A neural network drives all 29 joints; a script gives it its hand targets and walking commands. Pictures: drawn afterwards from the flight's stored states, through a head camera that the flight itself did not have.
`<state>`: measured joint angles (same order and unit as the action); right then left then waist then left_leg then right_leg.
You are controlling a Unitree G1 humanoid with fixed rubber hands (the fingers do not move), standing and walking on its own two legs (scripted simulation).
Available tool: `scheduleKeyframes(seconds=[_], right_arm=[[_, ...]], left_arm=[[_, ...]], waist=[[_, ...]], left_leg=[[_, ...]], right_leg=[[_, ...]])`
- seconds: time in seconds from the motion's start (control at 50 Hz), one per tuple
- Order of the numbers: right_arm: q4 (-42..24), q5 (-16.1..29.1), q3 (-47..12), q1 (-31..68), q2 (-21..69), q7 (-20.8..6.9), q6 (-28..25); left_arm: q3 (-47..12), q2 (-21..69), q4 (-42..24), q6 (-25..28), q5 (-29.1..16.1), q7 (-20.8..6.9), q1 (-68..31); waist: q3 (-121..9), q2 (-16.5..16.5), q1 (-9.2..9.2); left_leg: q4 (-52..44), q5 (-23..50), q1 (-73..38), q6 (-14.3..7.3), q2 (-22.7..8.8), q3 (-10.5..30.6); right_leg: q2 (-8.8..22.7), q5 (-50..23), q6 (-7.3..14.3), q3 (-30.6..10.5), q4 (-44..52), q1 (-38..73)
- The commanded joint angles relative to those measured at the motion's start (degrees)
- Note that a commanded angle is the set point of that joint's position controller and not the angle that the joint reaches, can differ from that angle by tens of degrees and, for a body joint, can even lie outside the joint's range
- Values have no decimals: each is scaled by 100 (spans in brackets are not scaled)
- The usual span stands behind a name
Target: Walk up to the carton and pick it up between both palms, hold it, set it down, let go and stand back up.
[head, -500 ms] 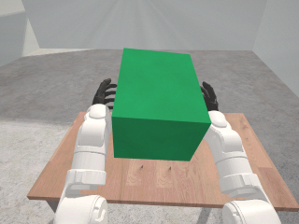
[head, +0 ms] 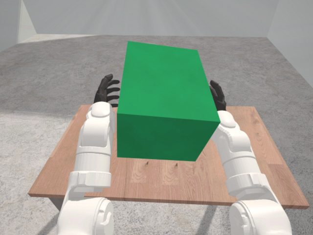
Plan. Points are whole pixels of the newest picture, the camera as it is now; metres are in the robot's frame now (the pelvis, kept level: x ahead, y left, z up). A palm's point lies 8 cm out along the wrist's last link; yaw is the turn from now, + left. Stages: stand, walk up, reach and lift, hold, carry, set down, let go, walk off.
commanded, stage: hold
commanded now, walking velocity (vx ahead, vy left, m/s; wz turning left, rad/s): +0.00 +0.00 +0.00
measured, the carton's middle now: (160, 99) +0.40 +0.00 +0.19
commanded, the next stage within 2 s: none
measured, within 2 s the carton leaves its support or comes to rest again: neither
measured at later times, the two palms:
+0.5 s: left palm (90, 111) +0.34 +0.16 +0.21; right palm (210, 110) +0.35 -0.12 +0.19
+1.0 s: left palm (89, 120) +0.34 +0.17 +0.18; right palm (205, 110) +0.36 -0.11 +0.18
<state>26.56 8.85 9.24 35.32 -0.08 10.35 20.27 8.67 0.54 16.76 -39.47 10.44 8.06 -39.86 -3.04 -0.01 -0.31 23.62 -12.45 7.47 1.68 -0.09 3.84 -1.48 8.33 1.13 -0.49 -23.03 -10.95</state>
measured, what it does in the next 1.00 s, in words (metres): stands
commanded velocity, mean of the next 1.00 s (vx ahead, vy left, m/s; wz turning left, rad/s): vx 0.00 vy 0.00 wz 0.00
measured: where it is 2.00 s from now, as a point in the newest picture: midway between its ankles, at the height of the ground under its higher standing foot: outside the picture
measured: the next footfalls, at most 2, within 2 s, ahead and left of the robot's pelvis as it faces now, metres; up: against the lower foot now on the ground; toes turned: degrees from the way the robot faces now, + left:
none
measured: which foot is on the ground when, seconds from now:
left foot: down 0.00-1.00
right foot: down 0.00-1.00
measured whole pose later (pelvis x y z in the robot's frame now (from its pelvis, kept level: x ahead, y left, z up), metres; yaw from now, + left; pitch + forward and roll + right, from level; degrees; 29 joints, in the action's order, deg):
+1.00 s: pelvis +0.02 +0.01 +0.00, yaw +1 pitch -4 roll -1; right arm 14.8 10.4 0.8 27.2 0.2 13.2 21.9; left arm 8.1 0.9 2.1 -39.3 8.9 6.6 -24.9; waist -5.3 0.7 -0.9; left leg 24.4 -14.2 6.6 1.6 -0.1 4.7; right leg -1.4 9.5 0.8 0.3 -22.1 -9.0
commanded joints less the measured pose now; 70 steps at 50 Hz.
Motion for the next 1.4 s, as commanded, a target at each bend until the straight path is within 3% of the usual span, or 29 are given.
scheduleKeyframes(seconds=[0.0,0.06,0.1,0.14,0.2,0.26,0.32,0.38,0.42,0.46,0.52,0.58,0.62,0.66,0.76,0.8,0.84,0.9,0.94,1.0,1.06,1.12,1.22,1.3,1.38], right_arm=[[-2188,796,-3611,5172,3893,-246,221],[-2064,1006,-3681,4551,3752,-22,401],[-2070,1091,-3559,4229,3644,49,453],[-2191,1138,-3340,4158,3639,39,394],[-2819,1272,-3279,4379,3746,-84,218],[-3419,1200,-3317,4574,3747,-274,100],[-3793,1079,-3364,4623,3636,-401,93],[-3315,819,-3194,5081,3523,-452,159],[-2252,458,-2755,5230,3391,-520,291],[-1235,108,-2199,5268,3180,-582,395],[-549,-8,-1833,5193,2972,-616,538],[-288,200,-1917,5107,2982,-641,598],[-349,300,-2034,5111,3145,-639,481],[-706,472,-2365,5125,3491,-602,296],[-2709,1197,-3706,5283,4317,-424,-70],[-3560,1397,-4136,4935,4452,-379,-141],[-4176,1409,-4376,4463,4392,-313,-156],[-4144,1275,-4211,4123,3821,-187,39],[-3272,1025,-3758,3876,3406,-158,305],[-1813,521,-2930,3725,3064,-198,623],[-1074,299,-2289,4064,2752,-276,790],[-457,138,-1806,4266,2714,-468,820],[-756,299,-2141,4872,3514,-698,333],[-1950,535,-2897,5725,4035,-729,-91],[-3473,1009,-4016,5415,4291,-507,-287]], left_arm=[[-1313,3270,43,423,-177,-1471,-2360],[-1162,3141,-448,264,108,-1754,-2215],[-1634,3254,-1278,286,-158,-1852,-2821],[-2382,3511,-2263,429,-662,-1791,-3762],[-3612,4041,-3849,754,-1554,-1477,-5165],[-4516,4333,-4761,972,-2147,-1088,-5898],[-4805,4264,-4517,982,-2315,-771,-5614],[-4286,4096,-2778,758,-1971,-734,-4915],[-3286,3825,-1363,519,-1337,-945,-4413],[-2156,3540,-119,241,-592,-1236,-3799],[-841,3038,825,13,269,-1627,-3059],[-595,2955,673,84,384,-1825,-3272],[-815,3075,286,252,184,-1845,-3601],[-1346,3269,-506,528,-227,-1765,-4060],[-3434,4023,-3607,1264,-1637,-1228,-5751],[-4126,4210,-4617,1370,-2022,-1025,-5769],[-4531,4182,-4978,1327,-2231,-868,-5269],[-4414,3778,-4219,988,-2078,-775,-4340],[-3733,3525,-3007,629,-1497,-935,-3660],[-2373,3282,-1486,111,-419,-1476,-3060],[-1578,3047,-850,-146,97,-1905,-3141],[-1277,2955,-591,-59,129,-2045,-3652],[-2084,3417,-1592,633,-696,-1679,-4965],[-3211,3853,-2585,1185,-1478,-1187,-5946],[-4050,4062,-3370,1344,-1932,-885,-5309]], waist=[[-2014,1134,-86],[-1989,895,-256],[-2232,413,-573],[-2572,-186,-944],[-3451,-994,-1299],[-4094,-1439,-1366],[-4001,-1237,-1200],[-2778,-612,-909],[-1616,-164,-751],[-779,134,-716],[-525,519,-442],[-1175,351,-251],[-1799,151,-334],[-2519,19,-535],[-5148,-594,-841],[-5477,-816,-899],[-5070,-881,-909],[-3758,-658,-862],[-2400,-335,-839],[-608,87,-893],[-174,84,-801],[-591,-71,-658],[-2446,-353,-816],[-4467,-483,-728],[-5412,-368,-592]], left_leg=[[-710,602,668,-517,541,-276],[-754,873,415,-361,578,-196],[-663,1103,224,-127,536,-151],[-485,1381,105,116,474,-104],[-90,2332,-347,524,334,73],[173,2825,-882,781,189,178],[74,2171,-726,715,148,156],[-404,575,131,313,230,17],[-825,-435,576,-4,255,-126],[-1076,-948,734,-249,275,-249],[-1091,-927,719,-424,305,-368],[-989,-543,628,-318,333,-411],[-912,-91,583,-193,343,-386],[-849,400,552,-90,363,-333],[1,2800,-277,289,391,-26],[324,3631,-647,439,371,97],[481,3943,-687,482,374,148],[236,3113,-350,420,386,124],[-269,1724,46,260,407,2],[-892,176,286,-62,356,-169],[-1074,-408,387,-147,273,-306],[-1082,-697,609,-74,243,-368],[-965,-193,589,73,269,-301],[-496,977,85,182,260,-174],[7,2345,-204,187,329,-71]], right_leg=[[283,-2477,-810,-114,522,2941],[309,-3661,-922,-107,408,3355],[200,-3889,-820,-30,284,3281],[10,-3667,-624,95,163,3037],[-226,-2910,-347,244,86,2339],[-307,-2107,-155,340,151,1597],[-298,-1467,-84,332,259,1310],[-182,-680,-138,267,475,1198],[-49,208,-195,227,681,1162],[64,910,-241,225,837,1209],[178,1465,-289,119,960,1362],[168,1326,-278,27,899,1587],[107,534,-304,67,746,1922],[52,-778,-378,118,512,2460],[-204,-3560,-384,205,-147,3037],[-267,-4111,-359,222,-274,2821],[-276,-4219,-374,242,-318,2493],[-210,-3698,-408,226,-74,2247],[-102,-2890,-421,196,250,2188],[86,-1428,-442,215,617,2070],[124,5,-289,178,825,1746],[102,981,-124,128,796,1495],[-25,135,-183,220,476,1950],[-101,-1126,-227,260,233,2062],[-175,-3015,-354,205,-49,2591]])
